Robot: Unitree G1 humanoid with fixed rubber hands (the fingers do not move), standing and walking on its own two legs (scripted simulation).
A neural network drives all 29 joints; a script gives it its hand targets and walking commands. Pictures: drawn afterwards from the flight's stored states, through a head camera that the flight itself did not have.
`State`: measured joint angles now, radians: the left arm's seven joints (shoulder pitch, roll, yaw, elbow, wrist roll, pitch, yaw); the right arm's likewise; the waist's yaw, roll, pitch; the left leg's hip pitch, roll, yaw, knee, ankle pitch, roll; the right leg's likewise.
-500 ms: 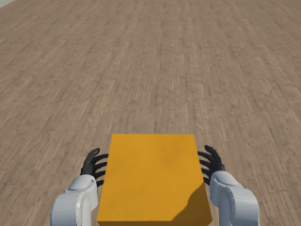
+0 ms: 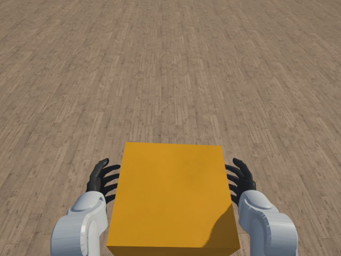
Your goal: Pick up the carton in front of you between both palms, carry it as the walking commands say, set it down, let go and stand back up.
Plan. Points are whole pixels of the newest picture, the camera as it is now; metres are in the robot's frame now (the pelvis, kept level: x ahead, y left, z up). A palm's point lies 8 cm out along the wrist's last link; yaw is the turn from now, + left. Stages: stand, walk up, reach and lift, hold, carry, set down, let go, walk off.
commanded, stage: carry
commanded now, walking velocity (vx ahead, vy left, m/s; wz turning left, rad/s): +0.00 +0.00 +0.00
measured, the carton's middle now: (170, 210) +0.23 +0.00 +0.00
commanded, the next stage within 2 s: none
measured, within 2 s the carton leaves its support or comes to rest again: neither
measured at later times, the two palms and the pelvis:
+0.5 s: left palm (119, 115) +0.47 +0.13 +0.08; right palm (224, 113) +0.49 -0.17 +0.07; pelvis +0.24 -0.03 -0.01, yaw +3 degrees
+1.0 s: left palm (113, 108) +0.49 +0.15 +0.08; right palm (216, 105) +0.51 -0.15 +0.08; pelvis +0.27 -0.01 -0.01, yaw +3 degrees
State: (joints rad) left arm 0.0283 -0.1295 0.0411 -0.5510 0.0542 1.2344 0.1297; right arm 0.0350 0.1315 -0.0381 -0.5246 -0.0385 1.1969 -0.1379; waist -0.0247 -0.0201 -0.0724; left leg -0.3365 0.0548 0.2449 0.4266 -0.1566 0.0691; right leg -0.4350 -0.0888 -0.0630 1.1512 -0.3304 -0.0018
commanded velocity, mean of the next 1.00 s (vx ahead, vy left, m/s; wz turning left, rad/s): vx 0.00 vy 0.00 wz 0.00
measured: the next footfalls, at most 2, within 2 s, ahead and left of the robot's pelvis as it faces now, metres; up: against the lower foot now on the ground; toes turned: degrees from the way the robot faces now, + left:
right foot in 0.28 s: +0.33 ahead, -0.12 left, +0.00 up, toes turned +13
left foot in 0.44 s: +0.19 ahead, +0.09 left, +0.00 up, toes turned +5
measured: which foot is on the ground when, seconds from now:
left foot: down 0.00-0.28, up 0.30-0.42, down 0.44-1.00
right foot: up 0.00-0.26, down 0.28-1.00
